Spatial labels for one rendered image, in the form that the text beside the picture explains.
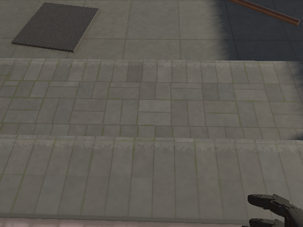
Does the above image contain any robot right hand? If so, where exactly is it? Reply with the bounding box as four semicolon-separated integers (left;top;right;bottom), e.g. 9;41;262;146
241;194;303;227

